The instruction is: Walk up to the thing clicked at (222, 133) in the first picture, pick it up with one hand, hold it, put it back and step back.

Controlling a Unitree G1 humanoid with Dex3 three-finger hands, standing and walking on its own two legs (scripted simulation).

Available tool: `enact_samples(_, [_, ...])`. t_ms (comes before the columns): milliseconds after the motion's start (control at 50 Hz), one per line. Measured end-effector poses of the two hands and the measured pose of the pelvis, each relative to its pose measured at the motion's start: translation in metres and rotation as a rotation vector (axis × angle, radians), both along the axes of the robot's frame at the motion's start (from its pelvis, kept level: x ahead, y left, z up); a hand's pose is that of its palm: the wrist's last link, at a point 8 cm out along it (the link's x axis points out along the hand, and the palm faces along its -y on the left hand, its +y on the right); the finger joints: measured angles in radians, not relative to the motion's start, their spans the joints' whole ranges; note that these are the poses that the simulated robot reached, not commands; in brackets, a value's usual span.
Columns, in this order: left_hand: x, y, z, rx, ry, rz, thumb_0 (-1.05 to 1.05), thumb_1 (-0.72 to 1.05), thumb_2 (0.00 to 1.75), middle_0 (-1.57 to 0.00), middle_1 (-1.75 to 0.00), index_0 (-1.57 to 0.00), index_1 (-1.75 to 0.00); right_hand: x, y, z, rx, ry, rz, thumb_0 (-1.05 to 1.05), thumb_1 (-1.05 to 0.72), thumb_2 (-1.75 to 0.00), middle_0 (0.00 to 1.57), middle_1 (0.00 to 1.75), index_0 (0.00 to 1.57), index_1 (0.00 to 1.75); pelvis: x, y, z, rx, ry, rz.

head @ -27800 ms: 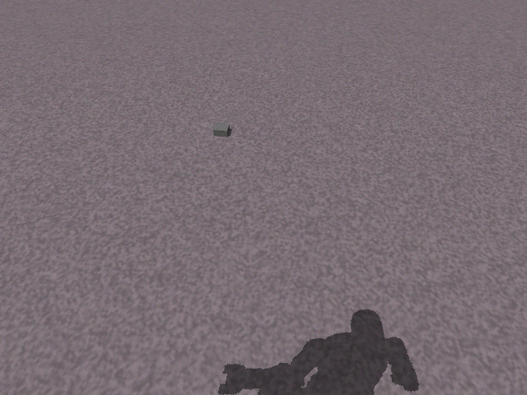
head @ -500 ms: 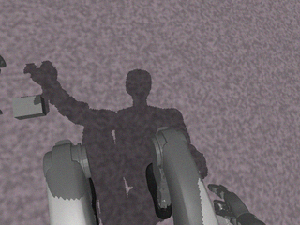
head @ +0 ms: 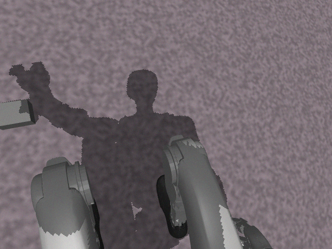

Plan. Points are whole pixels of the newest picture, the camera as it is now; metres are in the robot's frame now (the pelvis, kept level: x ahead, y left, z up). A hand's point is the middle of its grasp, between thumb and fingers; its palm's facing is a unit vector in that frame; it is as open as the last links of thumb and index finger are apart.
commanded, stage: home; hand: left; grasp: from above
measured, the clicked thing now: (14, 114) +0.47 +0.33 -0.31
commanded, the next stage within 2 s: none
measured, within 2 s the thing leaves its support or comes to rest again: neither
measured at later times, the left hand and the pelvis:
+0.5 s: hand out of the picture +0.33 +0.29 +0.03, palm faces -0.23 -0.66 -0.71, open 7.7 cm; pelvis +0.01 +0.00 +0.15, yaw +5 degrees
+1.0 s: hand out of the picture +0.25 +0.23 +0.25, palm faces +0.20 -0.95 -0.26, open 7.4 cm; pelvis +0.07 +0.00 +0.33, yaw +10 degrees
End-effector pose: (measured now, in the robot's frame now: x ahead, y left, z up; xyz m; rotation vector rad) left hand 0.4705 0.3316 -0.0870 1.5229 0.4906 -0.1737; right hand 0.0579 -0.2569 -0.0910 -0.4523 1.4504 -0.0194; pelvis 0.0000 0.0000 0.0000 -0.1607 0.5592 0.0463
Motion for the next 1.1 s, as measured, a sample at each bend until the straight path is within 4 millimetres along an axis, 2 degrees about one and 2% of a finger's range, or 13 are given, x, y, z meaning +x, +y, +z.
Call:
enact_samples(140, [-0.009,0.000,0.028,-0.063,-0.004,0.074,0.00,0.03,0.85,-0.24,-0.61,-0.23,-0.62,0.012,0.009,0.008,0.056,-0.041,-0.040,0.00,-0.90,-0.89,0.21,0.30,0.21,0.30,0.004,-0.001,0.019,0.011,0.029,0.010])
enact_samples(200, [-0.022,0.002,0.049,-0.117,-0.022,0.117,0.00,0.21,0.84,-0.23,-0.52,-0.22,-0.53,0.022,0.008,0.018,0.068,-0.062,-0.058,0.00,-0.90,-0.89,0.21,0.30,0.21,0.30,0.006,-0.001,0.033,0.019,0.038,0.018])
enact_samples(280, [-0.049,0.003,0.083,-0.217,-0.036,0.193,0.00,0.45,0.84,-0.22,-0.42,-0.21,-0.42,0.042,0.005,0.040,0.070,-0.107,-0.066,0.00,-0.90,-0.90,0.21,0.30,0.21,0.30,0.008,-0.001,0.059,0.025,0.045,0.027])
enact_samples(380, [-0.093,-0.002,0.123,-0.377,-0.023,0.290,0.00,0.69,0.86,-0.21,-0.35,-0.21,-0.35,0.079,0.002,0.080,0.061,-0.206,-0.040,0.00,-0.91,-0.90,0.20,0.30,0.20,0.30,0.009,-0.001,0.098,0.034,0.030,0.038])
enact_samples(460, [-0.128,-0.008,0.155,-0.501,-0.023,0.366,0.00,0.80,0.88,-0.21,-0.32,-0.21,-0.32,0.114,0.005,0.118,0.057,-0.314,-0.001,0.00,-0.91,-0.90,0.20,0.29,0.20,0.30,0.010,-0.001,0.131,0.042,0.003,0.052])
enact_samples(580, [-0.173,-0.017,0.201,-0.655,-0.030,0.510,0.00,0.87,0.89,-0.22,-0.31,-0.21,-0.31,0.163,0.021,0.179,0.076,-0.491,0.052,0.00,-0.91,-0.90,0.20,0.29,0.20,0.30,0.013,-0.001,0.178,0.055,-0.047,0.076])
enact_samples(700, [-0.207,-0.029,0.245,-0.807,-0.027,0.666,0.01,0.89,0.90,-0.21,-0.30,-0.21,-0.30,0.195,0.041,0.236,0.118,-0.623,0.074,0.00,-0.91,-0.90,0.20,0.29,0.20,0.30,0.023,0.000,0.223,0.069,-0.096,0.097])
enact_samples(800, [-0.226,-0.039,0.283,-0.915,-0.025,0.788,0.01,0.90,0.90,-0.21,-0.30,-0.21,-0.30,0.206,0.055,0.276,0.146,-0.680,0.071,0.00,-0.91,-0.90,0.20,0.29,0.20,0.30,0.036,0.000,0.259,0.082,-0.140,0.112])
enact_samples(900, [-0.238,-0.048,0.324,-0.996,-0.024,0.891,0.01,0.90,0.90,-0.21,-0.30,-0.21,-0.30,0.207,0.062,0.311,0.150,-0.696,0.050,0.01,-0.91,-0.90,0.21,0.30,0.21,0.30,0.052,0.001,0.296,0.095,-0.185,0.125])
enact_samples(1100, [-0.254,-0.066,0.403,-1.121,-0.032,0.993,0.01,0.91,0.90,-0.21,-0.30,-0.20,-0.30,0.202,0.056,0.374,0.107,-0.744,-0.012,0.01,-0.90,-0.90,0.21,0.30,0.21,0.30,0.084,0.006,0.355,0.121,-0.282,0.140])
